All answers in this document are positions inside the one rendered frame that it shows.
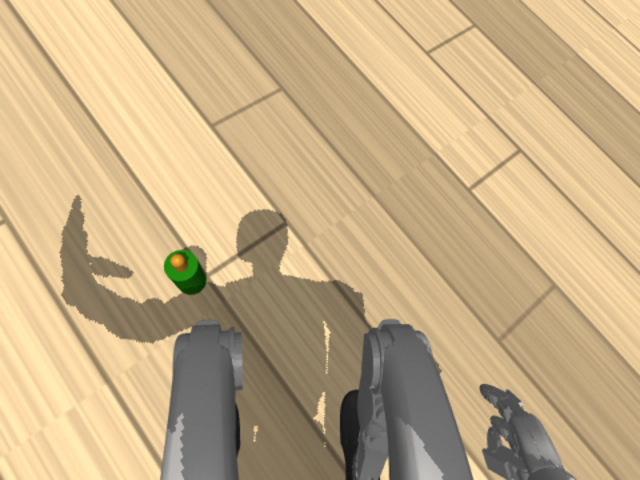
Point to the bottle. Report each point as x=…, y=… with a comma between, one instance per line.
x=184, y=270

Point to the right robot hand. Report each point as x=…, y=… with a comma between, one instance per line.
x=525, y=433

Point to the right robot foot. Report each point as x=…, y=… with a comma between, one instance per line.
x=349, y=431

